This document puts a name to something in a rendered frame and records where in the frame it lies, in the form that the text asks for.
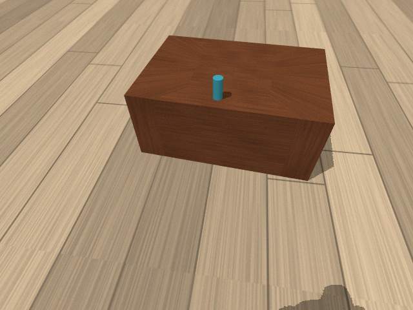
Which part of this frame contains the can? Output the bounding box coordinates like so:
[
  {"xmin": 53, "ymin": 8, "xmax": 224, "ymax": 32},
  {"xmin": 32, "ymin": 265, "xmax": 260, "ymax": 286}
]
[{"xmin": 213, "ymin": 75, "xmax": 223, "ymax": 101}]

